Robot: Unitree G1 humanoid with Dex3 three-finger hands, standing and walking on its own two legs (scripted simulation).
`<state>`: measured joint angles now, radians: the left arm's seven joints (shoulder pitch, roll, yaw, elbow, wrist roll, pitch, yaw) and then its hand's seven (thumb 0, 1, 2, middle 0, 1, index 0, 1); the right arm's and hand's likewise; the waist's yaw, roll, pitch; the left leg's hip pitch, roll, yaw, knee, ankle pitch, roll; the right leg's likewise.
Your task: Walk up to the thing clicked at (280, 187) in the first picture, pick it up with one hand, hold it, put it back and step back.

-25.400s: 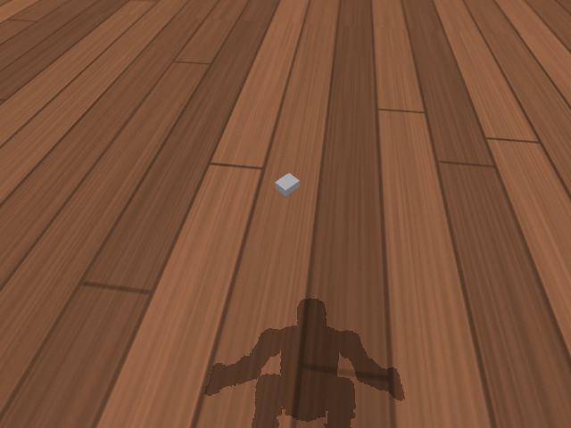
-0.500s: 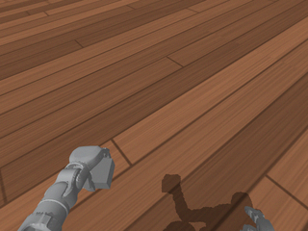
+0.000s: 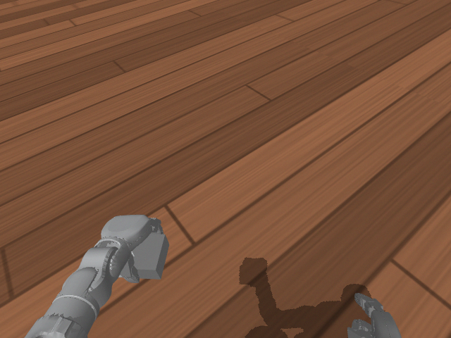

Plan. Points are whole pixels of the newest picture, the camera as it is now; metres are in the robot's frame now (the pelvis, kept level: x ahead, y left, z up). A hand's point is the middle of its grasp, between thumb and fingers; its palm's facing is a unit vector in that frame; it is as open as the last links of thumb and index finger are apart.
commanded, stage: hold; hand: left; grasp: from above
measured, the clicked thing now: (140, 255) +0.29 +0.22 -0.07
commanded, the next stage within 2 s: crouch in 0.40 s
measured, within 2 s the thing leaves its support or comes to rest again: neither
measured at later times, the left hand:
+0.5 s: hand (133, 246) +0.29 +0.23 -0.04, palm faces -0.47 -0.05 -0.88, open 10.5 cm
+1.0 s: hand (149, 260) +0.32 +0.23 -0.17, palm faces -0.43 +0.05 -0.90, open 10.5 cm
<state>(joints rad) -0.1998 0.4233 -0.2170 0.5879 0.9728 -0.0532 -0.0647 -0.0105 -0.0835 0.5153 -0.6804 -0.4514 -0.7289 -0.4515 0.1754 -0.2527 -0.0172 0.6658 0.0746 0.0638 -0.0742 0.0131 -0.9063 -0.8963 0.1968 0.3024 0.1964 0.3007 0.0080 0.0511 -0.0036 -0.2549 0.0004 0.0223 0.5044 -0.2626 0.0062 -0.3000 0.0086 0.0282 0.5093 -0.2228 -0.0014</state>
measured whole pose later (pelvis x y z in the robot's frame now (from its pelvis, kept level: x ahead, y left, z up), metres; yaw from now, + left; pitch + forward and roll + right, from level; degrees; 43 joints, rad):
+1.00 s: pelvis -0.02 +0.01 -0.07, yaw +1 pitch +17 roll -1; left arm -0.48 0.39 -0.19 1.04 1.19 -0.11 0.29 -0.01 -0.06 0.50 -0.66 -0.46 -0.71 -0.46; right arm 0.20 -0.27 -0.07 0.69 0.01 0.06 -0.01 0.01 -0.90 -0.90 0.20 0.30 0.20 0.30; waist -0.05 0.00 -0.12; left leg -0.87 0.00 -0.02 1.04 -0.45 0.01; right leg -0.89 0.01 -0.01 0.99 -0.40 0.01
